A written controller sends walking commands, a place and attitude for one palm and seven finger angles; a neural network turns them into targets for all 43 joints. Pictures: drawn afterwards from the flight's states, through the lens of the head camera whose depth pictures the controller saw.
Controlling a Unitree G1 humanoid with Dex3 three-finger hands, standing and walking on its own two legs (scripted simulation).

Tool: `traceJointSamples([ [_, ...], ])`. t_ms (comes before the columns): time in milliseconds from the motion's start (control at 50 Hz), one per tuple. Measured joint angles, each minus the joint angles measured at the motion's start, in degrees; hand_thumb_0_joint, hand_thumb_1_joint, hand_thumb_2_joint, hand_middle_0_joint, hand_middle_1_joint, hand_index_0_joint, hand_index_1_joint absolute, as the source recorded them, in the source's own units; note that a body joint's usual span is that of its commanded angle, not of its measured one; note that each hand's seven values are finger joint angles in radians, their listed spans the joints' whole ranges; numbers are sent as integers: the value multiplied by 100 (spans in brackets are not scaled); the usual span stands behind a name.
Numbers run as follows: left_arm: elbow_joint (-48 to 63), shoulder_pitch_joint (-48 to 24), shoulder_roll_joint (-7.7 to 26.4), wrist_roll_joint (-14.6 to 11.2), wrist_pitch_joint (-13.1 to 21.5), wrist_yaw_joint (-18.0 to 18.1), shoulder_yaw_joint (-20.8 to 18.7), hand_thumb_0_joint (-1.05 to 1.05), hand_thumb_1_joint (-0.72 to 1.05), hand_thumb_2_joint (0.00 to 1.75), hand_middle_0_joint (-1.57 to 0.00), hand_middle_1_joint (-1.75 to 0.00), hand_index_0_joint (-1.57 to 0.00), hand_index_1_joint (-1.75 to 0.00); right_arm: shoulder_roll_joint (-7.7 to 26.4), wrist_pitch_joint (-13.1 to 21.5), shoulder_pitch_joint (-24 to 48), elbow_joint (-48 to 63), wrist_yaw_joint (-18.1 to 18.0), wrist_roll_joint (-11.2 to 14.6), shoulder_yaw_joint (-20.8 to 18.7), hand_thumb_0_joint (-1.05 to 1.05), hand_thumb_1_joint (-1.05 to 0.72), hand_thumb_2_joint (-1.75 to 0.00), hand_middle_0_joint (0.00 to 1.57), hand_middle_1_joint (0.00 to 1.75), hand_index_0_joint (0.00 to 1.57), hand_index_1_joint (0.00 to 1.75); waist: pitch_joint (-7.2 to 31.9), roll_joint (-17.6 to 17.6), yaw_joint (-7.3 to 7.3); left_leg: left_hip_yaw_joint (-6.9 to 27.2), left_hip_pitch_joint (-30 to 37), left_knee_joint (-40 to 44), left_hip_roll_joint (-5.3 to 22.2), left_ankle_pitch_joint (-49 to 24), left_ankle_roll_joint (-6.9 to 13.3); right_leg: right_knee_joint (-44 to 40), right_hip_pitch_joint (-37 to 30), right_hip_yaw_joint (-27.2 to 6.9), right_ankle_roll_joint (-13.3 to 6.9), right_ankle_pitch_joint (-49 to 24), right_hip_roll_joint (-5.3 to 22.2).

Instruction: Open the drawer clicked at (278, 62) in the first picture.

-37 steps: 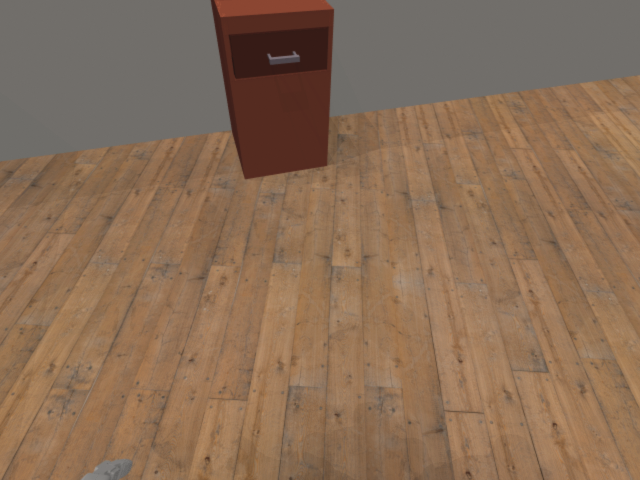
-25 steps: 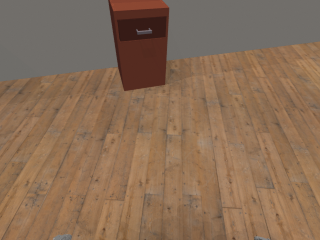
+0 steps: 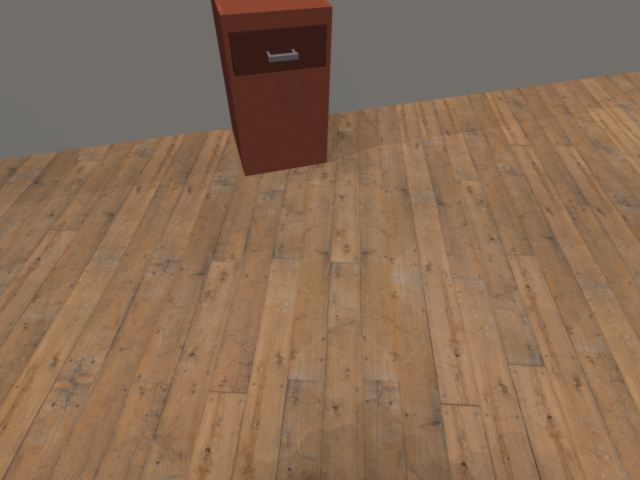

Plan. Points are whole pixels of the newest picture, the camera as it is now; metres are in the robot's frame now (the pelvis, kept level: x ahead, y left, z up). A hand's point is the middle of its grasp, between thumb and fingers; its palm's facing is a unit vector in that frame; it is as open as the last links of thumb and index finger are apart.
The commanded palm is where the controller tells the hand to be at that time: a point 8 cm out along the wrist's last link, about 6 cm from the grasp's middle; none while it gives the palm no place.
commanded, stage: stand and wait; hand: left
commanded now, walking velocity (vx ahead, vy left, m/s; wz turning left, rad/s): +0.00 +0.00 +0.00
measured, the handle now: (282, 54) +1.64 +0.25 -0.18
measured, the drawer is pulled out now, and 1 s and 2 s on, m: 0.00 0.00 0.00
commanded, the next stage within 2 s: look at it before walking up in 0.08 s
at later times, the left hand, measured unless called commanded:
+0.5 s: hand out of the picture +0.08 +0.24 -0.15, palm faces -0.03 -0.94 -0.33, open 7.4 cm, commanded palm none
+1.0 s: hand out of the picture +0.06 +0.22 -0.17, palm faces -0.05 -0.96 -0.27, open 7.4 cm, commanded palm none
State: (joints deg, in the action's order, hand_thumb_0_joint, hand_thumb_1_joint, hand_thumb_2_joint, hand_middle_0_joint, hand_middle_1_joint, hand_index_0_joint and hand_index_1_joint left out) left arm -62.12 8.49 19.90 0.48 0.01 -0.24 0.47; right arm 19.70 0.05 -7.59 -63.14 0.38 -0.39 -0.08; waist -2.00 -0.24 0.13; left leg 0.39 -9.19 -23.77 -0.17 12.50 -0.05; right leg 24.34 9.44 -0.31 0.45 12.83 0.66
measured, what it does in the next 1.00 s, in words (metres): stands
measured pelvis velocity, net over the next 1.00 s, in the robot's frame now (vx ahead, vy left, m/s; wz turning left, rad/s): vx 0.03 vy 0.00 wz -0.05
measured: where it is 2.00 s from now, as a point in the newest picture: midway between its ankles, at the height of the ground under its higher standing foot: (355, 419)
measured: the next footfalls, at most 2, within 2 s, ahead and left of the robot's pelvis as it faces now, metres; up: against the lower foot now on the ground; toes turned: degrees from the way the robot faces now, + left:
left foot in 1.64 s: +0.45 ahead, +0.03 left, +0.00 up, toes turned -3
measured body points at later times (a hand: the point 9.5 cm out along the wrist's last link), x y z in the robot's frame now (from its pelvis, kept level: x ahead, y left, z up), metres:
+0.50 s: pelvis +0.00 -0.01 +0.00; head +0.00 -0.01 +0.45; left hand +0.08 +0.29 -0.13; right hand +0.08 -0.30 -0.13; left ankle +0.01 +0.12 -0.74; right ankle +0.01 -0.12 -0.74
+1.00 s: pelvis +0.03 +0.00 +0.00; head +0.02 +0.00 +0.45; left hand +0.07 +0.27 -0.15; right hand +0.07 -0.28 -0.15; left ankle +0.00 +0.12 -0.74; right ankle +0.00 -0.12 -0.74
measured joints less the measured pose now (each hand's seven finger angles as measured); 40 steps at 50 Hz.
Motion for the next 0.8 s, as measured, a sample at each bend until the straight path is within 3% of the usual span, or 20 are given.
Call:
traceJointSamples([
  [800, -62, -45, -21, 7, 42, 5, 7, 1, 90, 90, -20, -30, -21, -30, -22, 18, 130, -78, -4, 16, 20, 1, -91, -90, 21, 30, 20, 30, -6, -4, 10, -38, 151, 226, 81, -57, -61, -215, -122, -37, -53, -76, -79],
])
